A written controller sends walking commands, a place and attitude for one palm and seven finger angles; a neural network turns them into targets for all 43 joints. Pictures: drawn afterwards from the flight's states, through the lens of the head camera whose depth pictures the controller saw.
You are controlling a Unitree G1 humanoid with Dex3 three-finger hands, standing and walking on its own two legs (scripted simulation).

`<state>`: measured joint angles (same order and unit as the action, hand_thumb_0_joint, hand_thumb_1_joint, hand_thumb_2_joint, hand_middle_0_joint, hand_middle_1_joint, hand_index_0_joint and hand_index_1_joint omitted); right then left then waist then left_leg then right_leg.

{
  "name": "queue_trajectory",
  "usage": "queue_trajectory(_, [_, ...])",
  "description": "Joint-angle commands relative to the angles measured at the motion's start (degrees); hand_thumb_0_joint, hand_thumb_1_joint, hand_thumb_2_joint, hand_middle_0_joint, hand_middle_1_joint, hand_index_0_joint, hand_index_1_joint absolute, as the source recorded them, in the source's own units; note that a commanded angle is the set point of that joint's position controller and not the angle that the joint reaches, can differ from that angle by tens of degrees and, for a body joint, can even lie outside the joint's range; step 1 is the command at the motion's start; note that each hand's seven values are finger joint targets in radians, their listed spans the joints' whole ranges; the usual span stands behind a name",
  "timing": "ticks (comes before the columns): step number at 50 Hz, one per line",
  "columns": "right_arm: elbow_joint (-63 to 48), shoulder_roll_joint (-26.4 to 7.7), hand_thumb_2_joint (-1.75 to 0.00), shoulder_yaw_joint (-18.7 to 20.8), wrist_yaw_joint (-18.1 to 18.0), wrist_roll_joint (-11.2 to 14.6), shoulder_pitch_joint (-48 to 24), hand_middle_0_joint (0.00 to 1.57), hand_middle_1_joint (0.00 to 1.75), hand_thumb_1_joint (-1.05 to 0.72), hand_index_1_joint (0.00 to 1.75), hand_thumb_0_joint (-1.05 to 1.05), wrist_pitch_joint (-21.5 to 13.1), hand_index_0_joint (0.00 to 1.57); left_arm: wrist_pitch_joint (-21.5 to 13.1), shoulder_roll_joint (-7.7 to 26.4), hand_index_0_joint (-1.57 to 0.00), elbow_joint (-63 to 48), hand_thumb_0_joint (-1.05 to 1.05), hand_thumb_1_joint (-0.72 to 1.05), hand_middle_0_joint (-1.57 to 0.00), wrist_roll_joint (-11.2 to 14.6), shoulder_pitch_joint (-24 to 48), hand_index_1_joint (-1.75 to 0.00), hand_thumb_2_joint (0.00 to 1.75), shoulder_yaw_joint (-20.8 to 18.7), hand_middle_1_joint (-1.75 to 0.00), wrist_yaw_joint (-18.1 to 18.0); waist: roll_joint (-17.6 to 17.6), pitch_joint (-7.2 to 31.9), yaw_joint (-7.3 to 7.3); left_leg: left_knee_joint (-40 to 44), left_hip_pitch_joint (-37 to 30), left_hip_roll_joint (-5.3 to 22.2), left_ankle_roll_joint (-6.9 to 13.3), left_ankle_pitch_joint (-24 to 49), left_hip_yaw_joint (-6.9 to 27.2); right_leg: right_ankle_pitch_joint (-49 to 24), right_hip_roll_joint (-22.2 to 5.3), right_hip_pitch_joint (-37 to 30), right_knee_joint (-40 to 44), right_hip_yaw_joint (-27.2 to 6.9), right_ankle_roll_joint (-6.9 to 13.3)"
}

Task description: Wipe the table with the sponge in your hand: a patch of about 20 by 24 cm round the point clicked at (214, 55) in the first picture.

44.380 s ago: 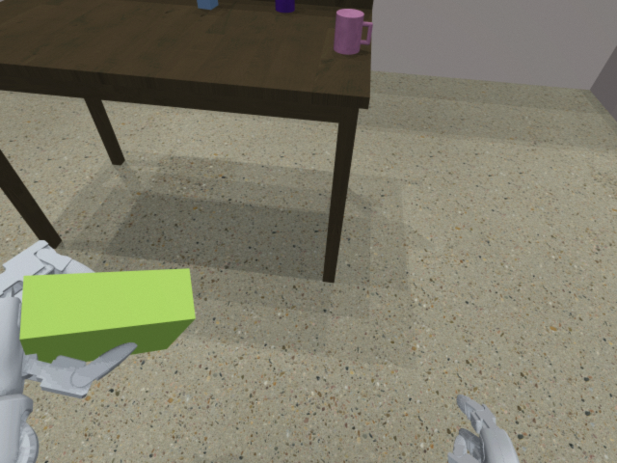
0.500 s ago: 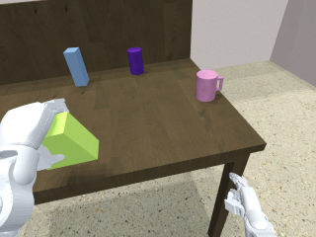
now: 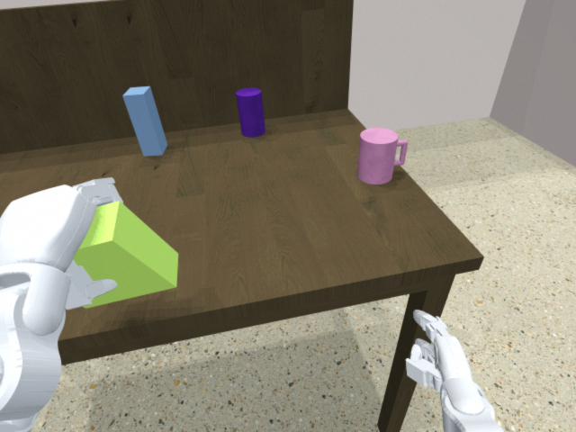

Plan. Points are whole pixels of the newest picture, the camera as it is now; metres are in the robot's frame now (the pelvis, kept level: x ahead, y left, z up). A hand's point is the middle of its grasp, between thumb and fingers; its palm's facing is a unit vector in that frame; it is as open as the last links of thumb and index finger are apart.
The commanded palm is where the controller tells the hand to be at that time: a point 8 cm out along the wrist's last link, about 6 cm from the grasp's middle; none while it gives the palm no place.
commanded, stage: step back with the hand held close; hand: left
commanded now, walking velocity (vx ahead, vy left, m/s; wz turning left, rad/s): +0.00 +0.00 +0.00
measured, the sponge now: (112, 267) +0.21 +0.28 +0.17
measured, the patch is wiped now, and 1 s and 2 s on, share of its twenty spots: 0.95 0.95 0.95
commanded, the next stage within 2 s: stop stepping back and stand still in 1.46 s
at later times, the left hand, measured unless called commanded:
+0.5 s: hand (121, 194) +0.23 +0.24 +0.27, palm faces +0.44 -0.77 -0.46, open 9.5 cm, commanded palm +0.16 +0.29 +0.27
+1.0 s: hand (42, 261) +0.13 +0.24 +0.28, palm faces +0.59 -0.77 -0.24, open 9.5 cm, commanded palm +0.07 +0.27 +0.27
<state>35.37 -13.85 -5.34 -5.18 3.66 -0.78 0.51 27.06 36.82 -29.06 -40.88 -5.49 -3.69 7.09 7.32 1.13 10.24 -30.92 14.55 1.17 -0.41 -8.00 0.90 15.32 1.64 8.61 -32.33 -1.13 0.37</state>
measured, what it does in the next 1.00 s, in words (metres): steps on the spot: left foot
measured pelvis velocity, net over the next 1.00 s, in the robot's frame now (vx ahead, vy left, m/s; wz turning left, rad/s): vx -0.09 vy -0.01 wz -0.01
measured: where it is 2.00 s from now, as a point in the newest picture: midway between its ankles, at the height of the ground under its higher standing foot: outside the picture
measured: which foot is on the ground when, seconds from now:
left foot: down 0.00-0.12, up 0.14-0.24, down 0.26-1.00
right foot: down 0.00-1.00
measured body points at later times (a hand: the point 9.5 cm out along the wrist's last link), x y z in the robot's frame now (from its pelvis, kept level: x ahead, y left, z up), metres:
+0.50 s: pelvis -0.02 +0.01 +0.00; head +0.02 +0.03 +0.45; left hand +0.20 +0.28 +0.29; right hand +0.07 -0.24 -0.10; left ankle +0.00 +0.11 -0.73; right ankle +0.03 -0.12 -0.73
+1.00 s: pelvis -0.09 -0.01 -0.02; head -0.10 +0.00 +0.43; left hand +0.09 +0.28 +0.29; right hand +0.11 -0.23 -0.08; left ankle +0.00 +0.12 -0.73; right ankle +0.03 -0.12 -0.73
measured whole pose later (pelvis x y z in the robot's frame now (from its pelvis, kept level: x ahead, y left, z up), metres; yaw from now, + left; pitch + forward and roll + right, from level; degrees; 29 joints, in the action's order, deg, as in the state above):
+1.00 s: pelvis -0.09 -0.01 -0.02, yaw -1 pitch -2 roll -1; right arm 31.3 -12.4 -2.3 -3.4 1.9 9.9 -7.7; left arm -11.0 24.2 -33.0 2.7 -6.6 -30.0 -9.3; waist 0.6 -0.3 1.3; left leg -46.0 28.1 2.2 0.4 -17.7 -0.8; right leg 12.7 0.4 29.3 -41.6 1.8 0.1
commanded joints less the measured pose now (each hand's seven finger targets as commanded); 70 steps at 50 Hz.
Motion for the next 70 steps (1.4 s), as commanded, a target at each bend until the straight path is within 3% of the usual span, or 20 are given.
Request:
queue_trajectory(1, [-11.99,-4.76,-0.90,2.41,-0.43,0.11,-16.93,0.20,0.30,-0.90,0.30,0.00,-3.73,0.20,-0.59,13.57,-1.20,-9.32,0.00,0.10,-1.20,-1.97,14.36,-1.60,1.30,-10.14,-1.60,-2.25,-0.05,5.00,-0.36,6.04,-5.14,-1.72,-0.57,-11.94,2.32,6.80,0.90,7.75,9.62,-4.44,3.34])
queue_trajectory(4, [-9.35,-5.85,-0.90,2.49,-1.32,-0.21,-14.09,0.20,0.30,-0.90,0.30,0.00,-3.00,0.20,0.89,8.85,-1.20,7.18,0.00,0.10,-1.20,-3.66,13.98,-1.60,1.30,-5.08,-1.60,-2.08,-5.95,-0.75,-2.39,5.68,-3.19,-1.54,-0.68,-13.67,1.65,8.94,1.09,12.07,10.19,-2.13,2.82])
queue_trajectory(5, [-20.03,-4.62,-0.90,2.61,-0.35,0.70,-2.07,0.20,0.30,-0.90,0.30,0.00,-3.64,0.20,-14.69,-0.73,-1.20,-7.22,0.00,0.10,-1.20,41.67,23.37,-1.60,1.30,-17.18,-1.60,-6.52,-18.14,-5.99,-8.61,-11.71,-4.34,-2.42,1.63,-23.60,0.90,23.28,-4.70,32.54,22.40,-12.59,3.11])
queue_trajectory(6, [-15.47,-3.92,-0.90,1.06,-0.73,-1.26,2.03,0.20,0.30,-0.90,0.30,0.00,-4.49,0.20,-21.06,6.52,-1.20,-3.88,0.00,0.10,-1.20,40.20,19.80,-1.60,1.30,-18.79,-1.60,-9.10,-28.31,-4.89,-8.95,-26.43,-8.48,-4.82,1.45,-22.13,0.79,33.99,-9.09,41.37,27.09,-19.67,6.43])
queue_trajectory(7, [-12.39,-2.90,-0.90,1.65,-1.03,-2.24,6.32,0.20,0.30,-0.90,0.30,0.00,-4.00,0.20,-23.83,3.29,-1.20,-4.80,0.00,0.10,-1.20,42.28,13.66,-1.60,1.30,-19.02,-1.60,-10.24,-32.21,-1.25,-9.11,-33.92,-8.21,-4.37,1.23,-17.04,0.80,24.34,-12.30,39.69,24.78,-19.14,8.14])
queue_trajectory(10, [-12.26,-4.70,-0.90,1.92,-0.63,-2.82,6.09,0.20,0.30,-0.90,0.30,0.00,-4.31,0.20,-29.33,4.13,-1.20,-18.97,0.00,0.10,-1.20,45.08,14.05,-1.60,1.30,-22.87,-1.60,-12.99,-4.40,3.85,-11.27,-8.06,-1.86,0.52,1.80,-15.03,0.41,-3.39,-13.33,20.60,8.59,-12.16,6.84])
queue_trajectory(13, [-13.63,-8.01,-0.90,4.53,0.49,-3.03,6.47,0.20,0.30,-0.90,0.30,0.00,-5.48,0.20,-34.16,4.15,-1.20,-23.08,0.00,0.10,-1.20,44.35,7.01,-1.60,1.30,-30.22,-1.60,-14.99,13.70,6.67,-7.91,6.83,2.92,10.43,6.00,2.81,12.50,-9.09,-2.25,12.02,-6.48,-2.22,1.51])
queue_trajectory(19, [-10.32,-6.38,-0.90,5.84,2.77,-3.49,7.22,0.20,0.30,-0.90,0.30,0.00,-7.72,0.20,-38.71,4.10,-1.20,-20.78,0.00,0.10,-1.20,44.36,-3.57,-1.60,1.30,-35.73,-1.60,-14.88,4.99,11.12,-9.00,1.23,-1.73,10.93,4.11,30.54,11.36,-4.24,-1.17,9.24,0.26,1.71,-0.37])
queue_trajectory(29, [-8.76,-5.50,-0.90,7.05,2.23,-2.70,8.29,0.20,0.30,-0.90,0.30,0.00,-9.29,0.20,-42.30,4.25,-1.20,-22.56,0.00,0.10,-1.20,45.40,-15.34,-1.60,1.30,-38.05,-1.60,-15.96,-5.06,13.01,-10.50,-2.91,7.81,6.97,2.43,0.79,6.49,-23.05,-9.42,5.35,0.42,-3.91,1.45])
queue_trajectory(35, [-7.23,-4.91,-0.90,6.90,0.67,-3.03,9.36,0.20,0.30,-0.90,0.30,0.00,-10.19,0.20,-43.04,4.88,-1.20,-21.68,0.00,0.10,-1.20,45.18,-8.18,-1.60,1.30,-37.13,-1.60,-17.42,-8.35,8.99,-11.96,-7.17,7.40,3.37,1.99,-22.02,5.10,-2.67,-13.07,17.00,6.14,-11.28,3.44])
queue_trajectory(42, [-9.70,-6.71,-0.90,6.47,-0.09,-2.47,7.56,0.20,0.30,-0.90,0.30,0.00,-10.15,0.20,-41.50,-0.43,-1.20,-14.97,0.00,0.10,-1.20,44.27,3.72,-1.60,1.30,-31.43,-1.60,-17.35,4.68,4.04,-11.10,7.79,17.14,10.19,5.16,-32.25,11.74,7.13,-3.24,14.80,-5.58,-0.58,-0.16])
queue_trajectory(45, [-11.15,-6.89,-0.90,7.05,0.83,-1.49,8.01,0.20,0.30,-0.90,0.30,0.00,-10.71,0.20,-40.86,-1.63,-1.20,-13.48,0.00,0.10,-1.20,43.62,7.01,-1.60,1.30,-29.26,-1.60,-16.68,2.95,3.67,-10.86,6.75,20.05,11.82,5.57,-29.93,9.84,7.18,-1.90,12.02,-11.15,0.72,-0.90])
queue_trajectory(48, [-12.23,-6.27,-0.90,6.47,1.49,-1.52,6.86,0.20,0.30,-0.90,0.30,0.00,-10.86,0.20,-40.81,-1.54,-1.20,-15.73,0.00,0.10,-1.20,43.53,8.63,-1.60,1.30,-27.69,-1.60,-16.11,-1.06,2.78,-10.51,-0.33,20.56,9.66,4.85,-29.04,6.72,3.33,-4.89,12.63,-5.10,-1.41,-0.02])
queue_trajectory(51, [-9.66,-5.31,-0.90,5.87,1.64,-2.59,5.93,0.20,0.30,-0.90,0.30,0.00,-10.15,0.20,-41.09,2.70,-1.20,-19.62,0.00,0.10,-1.20,44.10,9.13,-1.60,1.30,-30.07,-1.60,-16.46,-15.12,3.39,-10.80,-25.02,10.78,0.52,0.73,-28.29,0.15,16.16,-16.88,27.22,13.62,-16.36,6.05])
queue_trajectory(53, [-6.85,-2.84,-0.90,4.90,2.58,-2.69,5.05,0.20,0.30,-0.90,0.30,0.00,-8.49,0.20,-40.02,1.57,-1.20,-20.45,0.00,0.10,-1.20,44.61,5.68,-1.60,1.30,-29.01,-1.60,-16.32,-19.11,7.18,-11.62,-36.25,4.31,0.51,0.07,-21.99,-1.59,14.84,-21.77,29.23,16.53,-17.10,8.25])
queue_trajectory(57, [-7.58,-2.84,-0.90,5.02,2.18,-3.27,6.08,0.20,0.30,-0.90,0.30,0.00,-7.21,0.20,-39.38,3.06,-1.20,-24.78,0.00,0.10,-1.20,45.68,0.95,-1.60,1.30,-33.06,-1.60,-17.18,-10.31,7.90,-12.51,-5.92,1.05,3.66,1.70,-22.13,0.71,4.94,-17.34,23.16,4.62,-9.88,4.98])
queue_trajectory(59, [-9.11,-6.00,-0.90,6.67,1.63,-4.03,5.50,0.20,0.30,-0.90,0.30,0.00,-8.46,0.20,-41.04,1.84,-1.20,-26.29,0.00,0.10,-1.20,45.98,2.35,-1.60,1.30,-34.02,-1.60,-18.23,15.14,5.48,-12.38,15.49,8.21,19.73,9.04,-21.67,17.26,12.47,-1.11,24.36,-23.12,1.66,-1.03])
queue_trajectory(60, [-8.93,-4.97,-0.90,7.28,1.53,-3.83,7.49,0.20,0.30,-0.90,0.30,0.00,-9.87,0.20,-41.82,3.60,-1.20,-28.33,0.00,0.10,-1.20,45.86,8.05,-1.60,1.30,-34.92,-1.60,-18.83,17.00,5.70,-13.81,16.52,12.80,24.48,10.24,-17.18,21.79,16.79,-0.48,24.92,-40.52,-1.73,-1.38])
queue_trajectory(63, [-5.31,-6.00,-0.90,10.07,3.27,-2.70,10.31,0.20,0.30,-0.90,0.30,0.00,-12.22,0.20,-41.36,1.24,-1.20,-19.99,0.00,0.10,-1.20,45.73,5.25,-1.60,1.30,-35.22,-1.60,-18.13,2.01,7.69,-12.96,5.08,-0.57,20.17,9.57,9.49,12.57,13.61,0.73,31.87,-46.05,-4.09,-2.69])
queue_trajectory(70, [-9.27,-5.58,-0.90,7.55,3.93,-1.81,8.07,0.20,0.30,-0.90,0.30,0.00,-12.93,0.20,-41.16,-3.35,-1.20,-17.52,0.00,0.10,-1.20,46.39,1.99,-1.60,1.30,-28.89,-1.60,-15.85,7.17,6.87,-11.53,4.51,4.03,14.44,4.76,-3.30,7.49,3.99,-0.51,11.11,-5.41,2.84,-2.35])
